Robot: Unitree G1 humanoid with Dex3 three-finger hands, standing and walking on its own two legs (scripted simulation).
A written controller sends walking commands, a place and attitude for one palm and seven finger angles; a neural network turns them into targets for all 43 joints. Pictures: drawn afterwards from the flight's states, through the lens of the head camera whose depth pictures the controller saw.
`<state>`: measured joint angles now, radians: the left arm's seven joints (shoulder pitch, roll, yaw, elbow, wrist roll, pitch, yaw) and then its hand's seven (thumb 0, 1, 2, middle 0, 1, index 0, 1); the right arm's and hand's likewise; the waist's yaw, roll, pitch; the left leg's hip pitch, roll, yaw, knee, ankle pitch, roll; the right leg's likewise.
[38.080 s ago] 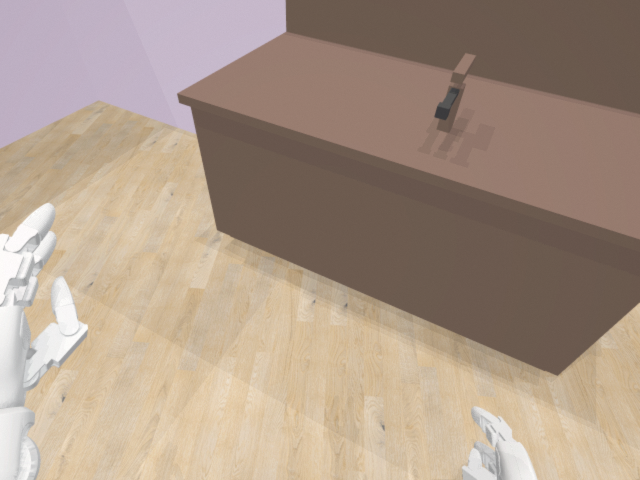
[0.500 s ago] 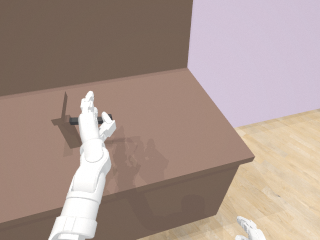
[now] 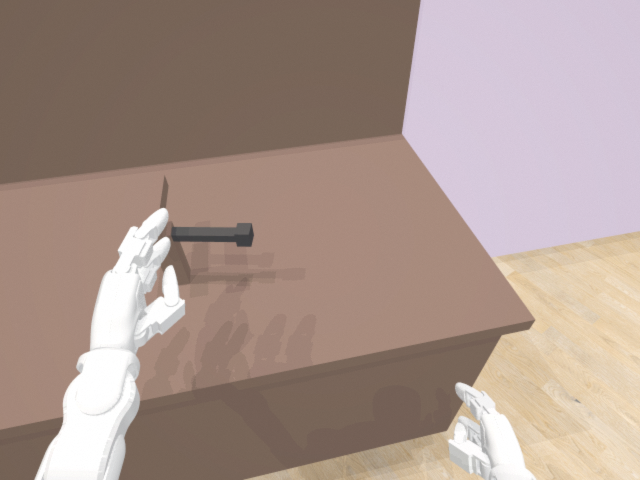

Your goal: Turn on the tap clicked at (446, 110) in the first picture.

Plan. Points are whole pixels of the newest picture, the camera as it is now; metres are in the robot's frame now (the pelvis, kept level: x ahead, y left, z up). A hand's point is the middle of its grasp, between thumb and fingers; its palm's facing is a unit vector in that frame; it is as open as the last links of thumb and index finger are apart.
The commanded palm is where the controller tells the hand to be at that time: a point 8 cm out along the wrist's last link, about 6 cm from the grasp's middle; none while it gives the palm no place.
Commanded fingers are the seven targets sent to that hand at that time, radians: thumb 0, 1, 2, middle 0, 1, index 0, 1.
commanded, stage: draw the hand back beside the body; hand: left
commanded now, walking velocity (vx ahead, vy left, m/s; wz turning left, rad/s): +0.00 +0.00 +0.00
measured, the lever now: (244, 234) +0.47 +0.18 +0.03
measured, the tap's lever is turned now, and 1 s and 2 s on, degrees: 76 76 76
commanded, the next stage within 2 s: step back with the hand held close in 0.74 s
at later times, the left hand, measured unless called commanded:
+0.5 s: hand (75, 337) +0.20 +0.26 +0.15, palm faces +0.40 -0.84 -0.36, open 7.4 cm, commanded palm +0.16 +0.30 +0.16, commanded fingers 0.00 0.90 0.90 -0.20 -0.30 -0.20 -0.30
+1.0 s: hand (61, 332) +0.20 +0.27 +0.17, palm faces +0.43 -0.82 -0.38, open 7.4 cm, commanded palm +0.15 +0.30 +0.17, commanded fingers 0.00 0.90 0.90 -0.20 -0.30 -0.20 -0.30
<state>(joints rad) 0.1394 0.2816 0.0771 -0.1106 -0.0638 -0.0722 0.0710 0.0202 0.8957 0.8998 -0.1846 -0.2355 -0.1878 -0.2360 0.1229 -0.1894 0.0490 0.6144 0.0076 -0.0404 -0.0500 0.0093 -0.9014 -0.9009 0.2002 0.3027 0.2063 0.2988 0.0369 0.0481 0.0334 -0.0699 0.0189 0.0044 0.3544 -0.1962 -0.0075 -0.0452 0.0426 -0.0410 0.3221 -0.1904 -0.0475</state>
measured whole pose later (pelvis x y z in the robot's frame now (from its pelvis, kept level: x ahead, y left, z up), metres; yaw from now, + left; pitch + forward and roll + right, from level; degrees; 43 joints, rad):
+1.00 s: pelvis -0.01 +0.01 +0.00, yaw +1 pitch -3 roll -1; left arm 0.39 0.36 0.32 -0.40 -0.07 -0.12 0.11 0.02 0.89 0.90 -0.21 -0.30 -0.21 -0.30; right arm 0.15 -0.23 0.03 0.61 0.00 -0.06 -0.07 0.01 -0.90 -0.90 0.20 0.30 0.21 0.30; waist 0.06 0.06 0.02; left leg -0.18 0.01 -0.01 0.45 -0.23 0.01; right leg -0.12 0.04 -0.05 0.36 -0.19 -0.03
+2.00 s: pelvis -0.10 +0.03 -0.02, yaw +1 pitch +2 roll -3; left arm 0.48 0.41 0.39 -0.57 -0.03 -0.17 0.18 0.02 0.89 0.90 -0.21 -0.30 -0.21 -0.30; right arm 0.20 -0.18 0.01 0.61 -0.02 -0.10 -0.06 0.01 -0.90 -0.90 0.20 0.30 0.21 0.30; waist 0.01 -0.01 0.00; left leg -0.46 0.01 -0.01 0.54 -0.11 0.04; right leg -0.37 0.04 0.02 0.70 -0.41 -0.01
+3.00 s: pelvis -0.33 -0.02 -0.03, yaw +1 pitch -1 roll +2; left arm 0.51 0.41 0.41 -0.53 -0.02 -0.18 0.15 0.02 0.89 0.90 -0.21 -0.30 -0.21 -0.30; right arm 0.31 -0.20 -0.04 0.69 0.01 -0.17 -0.05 0.01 -0.90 -0.90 0.20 0.30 0.20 0.30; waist -0.04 -0.07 -0.09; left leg -0.17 -0.02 0.06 0.62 -0.43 0.02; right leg -0.62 0.00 -0.02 1.20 -0.44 -0.02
